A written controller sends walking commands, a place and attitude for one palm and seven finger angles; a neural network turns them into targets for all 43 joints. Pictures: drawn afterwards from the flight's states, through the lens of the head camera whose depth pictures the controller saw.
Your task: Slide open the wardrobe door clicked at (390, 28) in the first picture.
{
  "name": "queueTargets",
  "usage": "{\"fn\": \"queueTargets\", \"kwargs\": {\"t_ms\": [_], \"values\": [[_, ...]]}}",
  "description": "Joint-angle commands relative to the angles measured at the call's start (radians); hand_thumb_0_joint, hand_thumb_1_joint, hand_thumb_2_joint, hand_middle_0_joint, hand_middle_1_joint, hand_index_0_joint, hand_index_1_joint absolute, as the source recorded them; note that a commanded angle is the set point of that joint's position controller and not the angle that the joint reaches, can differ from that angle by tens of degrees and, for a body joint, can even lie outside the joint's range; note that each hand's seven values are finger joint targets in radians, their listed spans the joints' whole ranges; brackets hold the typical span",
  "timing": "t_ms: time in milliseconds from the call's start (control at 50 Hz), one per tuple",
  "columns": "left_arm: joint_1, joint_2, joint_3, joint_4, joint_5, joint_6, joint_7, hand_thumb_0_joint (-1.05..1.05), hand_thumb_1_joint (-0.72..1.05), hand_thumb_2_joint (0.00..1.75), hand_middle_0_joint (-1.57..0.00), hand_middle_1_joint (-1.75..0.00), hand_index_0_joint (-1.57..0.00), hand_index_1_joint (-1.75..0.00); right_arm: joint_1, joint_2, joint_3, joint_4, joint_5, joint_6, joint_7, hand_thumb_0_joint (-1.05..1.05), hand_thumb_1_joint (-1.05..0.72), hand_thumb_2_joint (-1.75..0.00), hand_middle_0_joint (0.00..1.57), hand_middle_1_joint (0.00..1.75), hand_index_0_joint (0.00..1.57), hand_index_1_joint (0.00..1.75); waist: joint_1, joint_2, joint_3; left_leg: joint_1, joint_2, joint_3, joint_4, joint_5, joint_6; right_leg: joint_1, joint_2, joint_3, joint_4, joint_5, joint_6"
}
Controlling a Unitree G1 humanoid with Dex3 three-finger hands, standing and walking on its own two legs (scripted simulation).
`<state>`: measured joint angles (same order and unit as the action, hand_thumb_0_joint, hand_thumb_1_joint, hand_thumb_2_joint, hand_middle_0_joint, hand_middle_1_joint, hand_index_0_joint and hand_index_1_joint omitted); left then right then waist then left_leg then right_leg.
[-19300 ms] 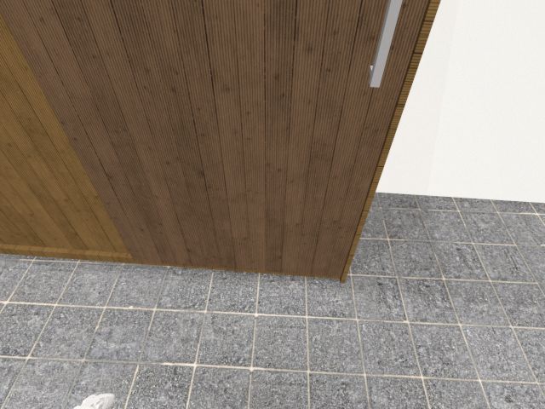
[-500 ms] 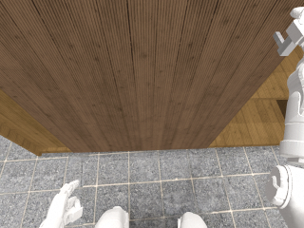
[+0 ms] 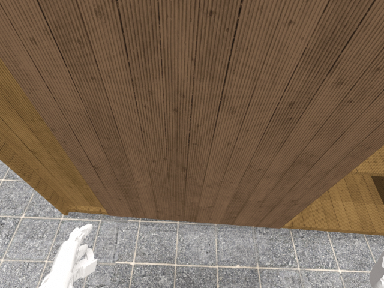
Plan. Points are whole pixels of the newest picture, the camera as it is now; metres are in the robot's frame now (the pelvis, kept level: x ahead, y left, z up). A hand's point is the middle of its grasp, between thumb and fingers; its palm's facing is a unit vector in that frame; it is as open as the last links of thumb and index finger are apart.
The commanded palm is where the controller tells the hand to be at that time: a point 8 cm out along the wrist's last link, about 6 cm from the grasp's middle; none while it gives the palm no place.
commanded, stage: stop walking and hold the door there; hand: right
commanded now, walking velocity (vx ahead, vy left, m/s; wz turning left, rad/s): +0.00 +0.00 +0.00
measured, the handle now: out of the picture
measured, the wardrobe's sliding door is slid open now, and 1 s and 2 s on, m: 0.62 0.62 0.62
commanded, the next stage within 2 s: loosen the grip on the handle in 1.98 s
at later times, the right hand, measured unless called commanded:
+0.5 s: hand out of the picture +0.39 -0.35 +0.24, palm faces +0.63 +0.75 -0.20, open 7.2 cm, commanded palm +0.34 -0.36 +0.22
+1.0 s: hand out of the picture +0.39 -0.35 +0.24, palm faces +0.60 +0.77 -0.20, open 7.2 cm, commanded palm +0.34 -0.37 +0.22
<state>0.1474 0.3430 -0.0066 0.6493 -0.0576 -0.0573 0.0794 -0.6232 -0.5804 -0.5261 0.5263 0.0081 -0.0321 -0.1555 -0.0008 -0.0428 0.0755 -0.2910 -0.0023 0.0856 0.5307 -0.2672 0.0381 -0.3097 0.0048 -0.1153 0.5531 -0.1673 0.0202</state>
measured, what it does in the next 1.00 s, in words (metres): steps on the spot: left foot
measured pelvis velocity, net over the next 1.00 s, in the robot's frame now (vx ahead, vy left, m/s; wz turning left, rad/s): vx -0.03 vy -0.02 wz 0.09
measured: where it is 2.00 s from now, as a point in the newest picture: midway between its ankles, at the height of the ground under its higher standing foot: outside the picture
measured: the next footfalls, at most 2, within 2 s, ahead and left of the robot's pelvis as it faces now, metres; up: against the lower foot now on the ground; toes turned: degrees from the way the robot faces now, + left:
left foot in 0.30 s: +0.00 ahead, +0.13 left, +0.00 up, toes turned +10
left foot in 1.52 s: -0.12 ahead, -0.03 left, +0.00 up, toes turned +11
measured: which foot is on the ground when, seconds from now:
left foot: down 0.00-0.04, up 0.06-0.28, down 0.30-1.00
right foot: down 0.00-1.00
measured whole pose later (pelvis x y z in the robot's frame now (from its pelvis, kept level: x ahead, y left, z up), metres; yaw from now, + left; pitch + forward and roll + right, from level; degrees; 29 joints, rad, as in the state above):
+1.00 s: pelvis -0.03 -0.02 +0.00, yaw +5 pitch +2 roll +1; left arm 0.26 0.34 -0.01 0.71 -0.04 0.00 0.10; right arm -0.64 -0.68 -0.51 0.77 0.01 -0.07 -0.14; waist 0.04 -0.06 -0.01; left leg -0.30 0.04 0.07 0.53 -0.25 -0.02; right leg -0.36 -0.04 -0.17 0.59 -0.26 -0.01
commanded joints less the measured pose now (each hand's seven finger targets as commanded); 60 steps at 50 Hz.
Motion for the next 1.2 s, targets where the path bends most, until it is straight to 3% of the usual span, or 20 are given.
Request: {"fn": "queueTargets", "kwargs": {"t_ms": [0,40,80,140,200,280,340,560,800,860,920,980,1020,1040,1060,1080,1100,1120,1140,1180], "values": [[-0.004,0.098,0.045,-0.145,-0.011,-0.026,-0.002,0.0,0.9,0.9,-0.2,-0.3,-0.2,-0.3,-0.277,-0.273,0.055,-0.311,0.003,-0.114,0.015,0.0,-0.9,-0.9,0.45,1.4,0.45,1.4,-0.024,-0.204,-0.47,-0.013,0.06,-0.105,0.05,-0.021,-0.051,0.401,-0.334,0.243,-0.072,0.918,-0.118],[0.007,0.093,0.035,-0.15,0.016,-0.033,-0.008,0.0,0.9,0.9,-0.2,-0.3,-0.2,-0.3,-0.297,-0.312,0.046,-0.324,-0.016,-0.127,0.023,0.0,-0.9,-0.9,0.45,1.4,0.45,1.4,-0.007,-0.301,-0.429,-0.096,0.019,-0.058,0.172,-0.206,-0.035,0.434,-0.341,0.238,-0.104,1.044,-0.095],[0.029,0.102,0.039,-0.148,0.015,-0.032,-0.009,0.0,0.9,0.9,-0.2,-0.3,-0.2,-0.3,-0.292,-0.361,0.015,-0.329,-0.014,-0.132,0.027,0.0,-0.9,-0.9,0.45,1.4,0.45,1.4,-0.007,-0.281,-0.427,-0.107,0.015,-0.049,0.155,-0.155,-0.034,0.466,-0.308,0.185,-0.074,1.057,-0.079],[0.042,0.106,0.04,-0.155,0.011,-0.032,-0.01,0.0,0.9,0.9,-0.2,-0.3,-0.2,-0.3,-0.245,-0.308,0.054,-0.292,-0.007,-0.107,0.04,0.0,-0.9,-0.9,0.45,1.4,0.45,1.4,0.005,-0.212,-0.417,-0.049,0.003,-0.018,0.115,-0.073,-0.043,0.425,-0.288,0.133,-0.107,0.864,-0.082],[0.039,0.113,0.031,-0.152,0.017,-0.027,0.002,0.0,0.9,0.9,-0.2,-0.3,-0.2,-0.3,-0.208,-0.342,0.026,-0.234,-0.005,-0.101,0.038,0.0,-0.9,-0.9,0.45,1.4,0.45,1.4,0.001,-0.203,-0.383,0.035,0.021,-0.006,0.008,0.002,-0.042,0.327,-0.278,0.11,-0.123,0.682,-0.07],[0.026,0.115,0.024,-0.147,0.027,-0.015,0.023,0.0,0.9,0.9,-0.2,-0.3,-0.2,-0.3,-0.213,-0.394,-0.003,-0.178,-0.009,-0.109,0.036,0.0,-0.9,-0.9,0.45,1.4,0.45,1.4,0.011,-0.153,-0.381,0.178,0.101,-0.048,-0.041,0.398,-0.027,0.169,-0.211,0.071,-0.101,0.41,-0.016],[0.057,0.114,0.036,-0.129,0.015,-0.007,0.037,0.0,0.9,0.9,-0.2,-0.3,-0.2,-0.3,-0.222,-0.441,-0.047,-0.157,-0.01,-0.11,0.026,0.0,-0.9,-0.9,0.45,1.4,0.45,1.4,0.011,-0.047,-0.473,0.187,0.141,-0.104,-0.017,0.572,-0.017,0.196,-0.185,0.05,-0.031,0.413,-0.011],[0.082,0.147,0.045,-0.079,0.014,-0.008,0.053,0.0,0.9,0.9,-0.2,-0.3,-0.2,-0.3,-0.279,-0.426,-0.004,0.034,-0.011,-0.115,0.029,0.0,-0.9,-0.9,0.45,1.4,0.45,1.4,0.012,-0.141,-0.345,0.067,0.074,-0.054,-0.043,0.13,-0.037,0.146,-0.227,0.108,-0.187,0.153,-0.041],[0.094,0.149,0.048,-0.07,0.012,-0.016,0.045,0.0,0.9,0.9,-0.2,-0.3,-0.2,-0.3,-0.312,-0.37,0.059,0.007,-0.005,-0.109,0.033,0.0,-0.9,-0.9,0.45,1.4,0.45,1.4,0.016,-0.12,-0.347,0.058,0.079,-0.061,-0.051,0.19,-0.037,0.18,-0.221,0.08,-0.166,0.195,-0.037],[0.085,0.149,0.054,-0.072,0.015,-0.005,0.042,0.0,0.9,0.9,-0.2,-0.3,-0.2,-0.3,-0.293,-0.386,0.043,0.017,-0.012,-0.112,0.027,0.0,-0.9,-0.9,0.45,1.4,0.45,1.4,0.016,-0.097,-0.375,0.073,0.148,-0.114,-0.048,0.344,-0.019,0.164,-0.183,0.056,-0.082,0.228,-0.028],[0.081,0.145,0.06,-0.064,0.014,0.015,0.04,0.0,0.9,0.9,-0.2,-0.3,-0.2,-0.3,-0.304,-0.433,0.008,0.024,-0.019,-0.117,0.017,0.0,-0.9,-0.9,0.45,1.4,0.45,1.4,0.021,0.023,-0.401,0.119,0.3,-0.241,-0.072,0.582,0.032,0.096,-0.121,0.046,0.058,0.165,-0.005],[0.054,0.135,0.056,-0.063,0.009,0.022,0.042,0.0,0.9,0.9,-0.2,-0.3,-0.2,-0.3,-0.307,-0.433,0.004,0.039,-0.016,-0.109,0.017,0.0,-0.9,-0.9,0.45,1.4,0.45,1.4,0.003,0.133,-0.361,0.205,0.424,-0.302,-0.082,0.803,0.097,-0.077,-0.052,0.102,0.182,-0.235,0.006],[0.037,0.118,0.048,-0.069,0.009,0.014,0.042,0.0,0.9,0.9,-0.2,-0.3,-0.2,-0.3,-0.325,-0.433,-0.013,-0.009,-0.023,-0.101,0.017,0.0,-0.9,-0.9,0.45,1.4,0.45,1.4,0.001,0.179,-0.347,0.216,0.448,-0.253,-0.047,0.841,0.091,-0.096,-0.06,0.131,0.138,-0.295,0.007],[0.032,0.12,0.044,-0.057,0.013,0.014,0.047,0.0,0.9,0.9,-0.2,-0.3,-0.2,-0.3,-0.329,-0.456,-0.038,-0.017,-0.025,-0.101,0.014,0.0,-0.9,-0.9,0.45,1.4,0.45,1.4,0.011,0.179,-0.356,0.181,0.428,-0.202,-0.019,0.817,0.07,-0.034,-0.063,0.124,0.065,-0.205,0.011],[0.017,0.108,0.036,-0.058,0.012,0.016,0.052,0.0,0.9,0.9,-0.2,-0.3,-0.2,-0.3,-0.333,-0.391,0.018,-0.047,-0.018,-0.103,0.021,0.0,-0.9,-0.9,0.45,1.4,0.45,1.4,0.019,0.151,-0.364,0.147,0.378,-0.136,0.022,0.761,0.039,0.044,-0.063,0.098,-0.023,-0.061,0.02],[0.0,0.113,0.041,-0.054,0.005,0.022,0.06,0.0,0.9,0.9,-0.2,-0.3,-0.2,-0.3,-0.326,-0.38,0.034,-0.067,-0.006,-0.104,0.023,0.0,-0.9,-0.9,0.45,1.4,0.45,1.4,0.019,0.086,-0.351,0.103,0.307,-0.075,0.061,0.671,-0.011,0.12,-0.092,0.071,-0.091,0.207,0.013],[0.001,0.123,0.05,-0.072,0.004,0.024,0.058,0.0,0.9,0.9,-0.2,-0.3,-0.2,-0.3,-0.311,-0.353,0.054,-0.092,-0.007,-0.111,0.026,0.0,-0.9,-0.9,0.45,1.4,0.45,1.4,0.004,0.001,-0.368,0.059,0.234,-0.037,0.101,0.516,-0.055,0.179,-0.166,0.09,-0.098,0.478,-0.017],[0.01,0.126,0.045,-0.084,0.006,0.027,0.047,0.0,0.9,0.9,-0.2,-0.3,-0.2,-0.3,-0.317,-0.291,0.1,-0.101,-0.004,-0.118,0.036,0.0,-0.9,-0.9,0.45,1.4,0.45,1.4,0.014,-0.117,-0.378,-0.015,0.142,0.005,0.226,0.131,-0.081,0.239,-0.253,0.197,-0.129,0.715,-0.057],[-0.004,0.114,0.04,-0.104,0.011,0.017,0.029,0.0,0.9,0.9,-0.2,-0.3,-0.2,-0.3,-0.357,-0.247,0.144,-0.157,-0.005,-0.132,0.048,0.0,-0.9,-0.9,0.45,1.4,0.45,1.4,0.011,-0.213,-0.394,-0.094,0.066,0.009,0.399,-0.267,-0.08,0.269,-0.307,0.274,-0.185,0.825,-0.084],[0.016,0.104,0.042,-0.095,0.004,-0.008,0.016,0.0,0.9,0.9,-0.2,-0.3,-0.2,-0.3,-0.395,-0.207,0.171,-0.212,0.007,-0.152,0.056,0.0,-0.9,-0.9,0.45,1.4,0.45,1.4,0.002,-0.164,-0.4,-0.159,0.037,-0.018,0.549,-0.337,-0.069,0.327,-0.302,0.246,-0.157,0.788,-0.11]]}}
